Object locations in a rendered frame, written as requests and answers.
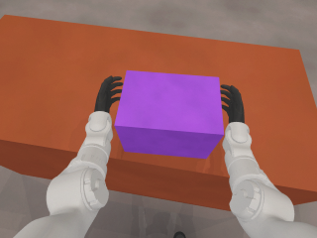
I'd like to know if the robot right forearm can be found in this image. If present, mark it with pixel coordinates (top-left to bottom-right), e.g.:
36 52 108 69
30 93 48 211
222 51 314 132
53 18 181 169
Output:
222 122 294 219

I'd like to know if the robot left hand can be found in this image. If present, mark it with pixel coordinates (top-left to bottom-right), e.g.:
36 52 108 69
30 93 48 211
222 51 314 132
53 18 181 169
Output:
94 75 124 113

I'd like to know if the robot right hand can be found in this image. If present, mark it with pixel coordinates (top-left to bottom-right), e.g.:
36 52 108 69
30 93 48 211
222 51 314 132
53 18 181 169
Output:
220 84 245 124

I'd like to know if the robot left upper arm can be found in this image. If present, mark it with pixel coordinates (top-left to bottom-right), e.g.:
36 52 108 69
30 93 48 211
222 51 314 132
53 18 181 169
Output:
13 168 109 238

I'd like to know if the pedestal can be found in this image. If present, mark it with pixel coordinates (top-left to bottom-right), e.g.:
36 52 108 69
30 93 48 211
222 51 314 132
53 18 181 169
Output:
0 14 317 211

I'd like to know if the robot left forearm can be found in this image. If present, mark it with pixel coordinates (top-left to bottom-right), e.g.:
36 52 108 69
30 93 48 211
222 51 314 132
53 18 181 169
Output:
46 111 113 211

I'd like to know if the carton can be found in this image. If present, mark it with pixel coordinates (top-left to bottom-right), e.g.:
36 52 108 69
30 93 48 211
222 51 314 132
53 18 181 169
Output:
114 70 225 159

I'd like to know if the robot right upper arm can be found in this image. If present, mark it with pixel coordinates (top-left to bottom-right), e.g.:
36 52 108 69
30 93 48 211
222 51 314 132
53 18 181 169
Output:
229 179 317 238

